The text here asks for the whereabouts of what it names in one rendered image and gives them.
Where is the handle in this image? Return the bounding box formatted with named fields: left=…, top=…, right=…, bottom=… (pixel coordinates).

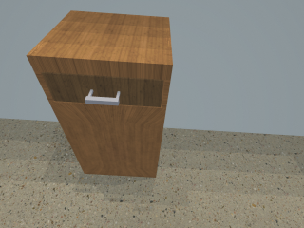
left=85, top=89, right=121, bottom=106

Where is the cabinet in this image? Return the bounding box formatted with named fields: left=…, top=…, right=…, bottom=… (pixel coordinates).
left=27, top=10, right=173, bottom=178

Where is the drawer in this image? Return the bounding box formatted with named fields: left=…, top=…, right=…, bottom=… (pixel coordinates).
left=42, top=72, right=164, bottom=107

